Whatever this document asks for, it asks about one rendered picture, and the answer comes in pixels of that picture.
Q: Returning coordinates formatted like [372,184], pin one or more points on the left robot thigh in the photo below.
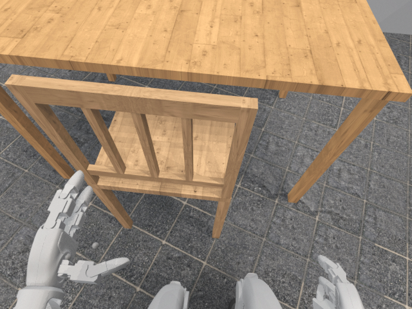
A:
[171,297]

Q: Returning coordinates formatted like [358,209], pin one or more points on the robot left hand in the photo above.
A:
[57,237]

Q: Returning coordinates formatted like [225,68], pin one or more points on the right robot thigh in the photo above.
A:
[254,293]

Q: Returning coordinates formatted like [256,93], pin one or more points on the robot thigh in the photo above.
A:
[171,297]
[254,293]

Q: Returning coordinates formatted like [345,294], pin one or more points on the left robot forearm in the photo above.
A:
[39,297]

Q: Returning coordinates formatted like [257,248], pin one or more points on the table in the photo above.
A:
[329,47]

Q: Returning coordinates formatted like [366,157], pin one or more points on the robot right hand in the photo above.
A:
[342,294]

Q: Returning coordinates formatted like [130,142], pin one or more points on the chair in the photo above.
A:
[160,141]

